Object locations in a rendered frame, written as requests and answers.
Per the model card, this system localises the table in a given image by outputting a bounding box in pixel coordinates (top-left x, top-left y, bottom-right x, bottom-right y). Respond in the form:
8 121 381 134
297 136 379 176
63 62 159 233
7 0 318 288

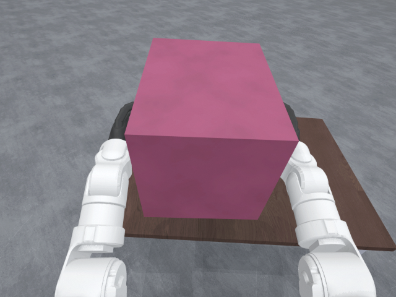
123 117 396 255

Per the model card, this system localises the right robot upper arm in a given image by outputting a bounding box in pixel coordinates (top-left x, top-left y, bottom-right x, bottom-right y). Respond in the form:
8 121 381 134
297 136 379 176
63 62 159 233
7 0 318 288
298 252 375 297

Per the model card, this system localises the right robot hand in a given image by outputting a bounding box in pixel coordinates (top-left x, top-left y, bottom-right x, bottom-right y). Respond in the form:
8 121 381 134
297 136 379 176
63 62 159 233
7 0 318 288
283 102 300 141

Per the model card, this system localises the right robot forearm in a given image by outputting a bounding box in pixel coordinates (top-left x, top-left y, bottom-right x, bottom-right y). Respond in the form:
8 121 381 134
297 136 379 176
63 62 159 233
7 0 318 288
281 141 376 297

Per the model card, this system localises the left robot upper arm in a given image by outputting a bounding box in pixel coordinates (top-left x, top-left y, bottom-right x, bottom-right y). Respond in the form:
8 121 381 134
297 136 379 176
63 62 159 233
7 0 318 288
56 257 127 297

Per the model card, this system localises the left robot forearm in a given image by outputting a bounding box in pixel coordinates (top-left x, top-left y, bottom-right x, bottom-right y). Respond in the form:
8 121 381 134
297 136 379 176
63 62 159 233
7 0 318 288
54 139 132 297

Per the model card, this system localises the left robot hand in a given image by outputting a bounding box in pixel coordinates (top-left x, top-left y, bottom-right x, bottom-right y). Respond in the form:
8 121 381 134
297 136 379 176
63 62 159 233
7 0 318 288
108 101 134 141

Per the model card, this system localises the carton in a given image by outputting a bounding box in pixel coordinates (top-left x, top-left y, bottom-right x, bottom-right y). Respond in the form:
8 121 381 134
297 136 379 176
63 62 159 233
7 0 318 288
124 38 299 220

